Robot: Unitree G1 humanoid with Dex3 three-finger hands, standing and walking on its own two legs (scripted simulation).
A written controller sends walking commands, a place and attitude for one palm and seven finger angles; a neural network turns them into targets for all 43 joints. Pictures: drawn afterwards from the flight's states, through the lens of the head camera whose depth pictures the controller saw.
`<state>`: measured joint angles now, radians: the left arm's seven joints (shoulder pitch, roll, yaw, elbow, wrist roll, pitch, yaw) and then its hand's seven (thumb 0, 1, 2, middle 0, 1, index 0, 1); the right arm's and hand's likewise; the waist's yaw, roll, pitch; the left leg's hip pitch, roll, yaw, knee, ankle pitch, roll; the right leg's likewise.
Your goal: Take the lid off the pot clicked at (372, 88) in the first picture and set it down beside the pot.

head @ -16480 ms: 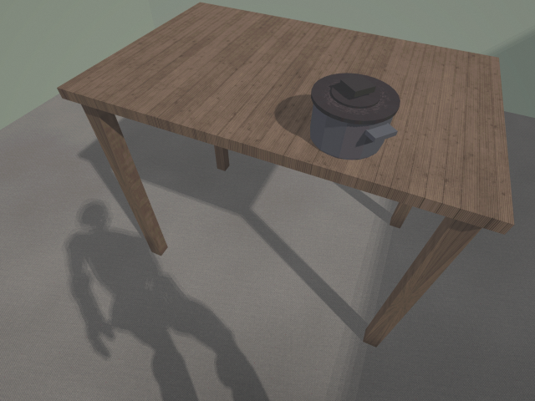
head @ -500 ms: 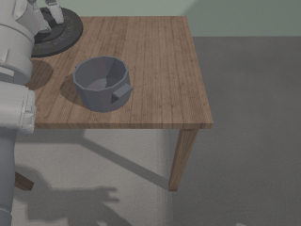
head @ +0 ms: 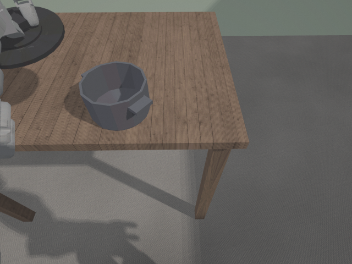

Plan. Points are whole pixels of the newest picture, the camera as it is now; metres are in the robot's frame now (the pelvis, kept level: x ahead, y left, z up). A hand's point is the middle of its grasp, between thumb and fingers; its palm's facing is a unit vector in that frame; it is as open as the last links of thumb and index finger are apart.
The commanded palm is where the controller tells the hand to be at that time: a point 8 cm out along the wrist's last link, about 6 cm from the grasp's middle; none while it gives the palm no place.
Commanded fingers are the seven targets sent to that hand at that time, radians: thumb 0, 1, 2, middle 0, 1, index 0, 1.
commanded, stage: move the lid sideways beside the pot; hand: left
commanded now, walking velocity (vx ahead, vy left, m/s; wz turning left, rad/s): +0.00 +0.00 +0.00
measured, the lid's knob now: (9, 23) +0.51 +0.28 +0.28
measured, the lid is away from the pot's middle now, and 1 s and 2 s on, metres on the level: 0.16 0.25 0.24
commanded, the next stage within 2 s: lower the lid onto the table in 0.82 s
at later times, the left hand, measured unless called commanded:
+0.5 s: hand out of the picture +0.47 +0.32 +0.29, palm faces -0.23 -0.14 -0.96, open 6.5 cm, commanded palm +0.48 +0.32 +0.37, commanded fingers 0.00 0.55 1.07 -0.71 -1.08 -0.87 -1.12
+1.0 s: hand out of the picture +0.47 +0.34 +0.30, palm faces -0.20 -0.20 -0.96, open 6.5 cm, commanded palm +0.48 +0.35 +0.37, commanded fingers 0.00 0.55 1.07 -0.71 -1.08 -0.87 -1.12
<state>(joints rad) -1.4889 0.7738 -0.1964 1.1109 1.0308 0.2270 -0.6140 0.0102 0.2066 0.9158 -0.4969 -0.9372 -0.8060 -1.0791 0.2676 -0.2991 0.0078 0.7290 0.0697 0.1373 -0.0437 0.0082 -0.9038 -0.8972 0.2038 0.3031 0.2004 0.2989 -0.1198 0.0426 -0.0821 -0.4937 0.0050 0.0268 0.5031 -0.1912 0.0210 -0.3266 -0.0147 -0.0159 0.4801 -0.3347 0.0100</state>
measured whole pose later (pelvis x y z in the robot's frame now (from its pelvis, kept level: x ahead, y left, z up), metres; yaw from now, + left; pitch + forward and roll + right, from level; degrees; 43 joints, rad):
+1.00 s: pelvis +0.01 +0.00 +0.00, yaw +0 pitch +12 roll -1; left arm -1.53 0.97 -0.14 1.20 1.06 0.20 -0.63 0.01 0.21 0.91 -0.49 -0.94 -0.81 -1.08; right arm 0.28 -0.31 0.02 0.73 0.09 0.14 -0.05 0.01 -0.90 -0.90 0.20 0.30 0.20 0.30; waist -0.12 0.04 -0.06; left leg -0.52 0.01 0.02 0.52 -0.21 0.02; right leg -0.32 -0.01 -0.02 0.45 -0.33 0.01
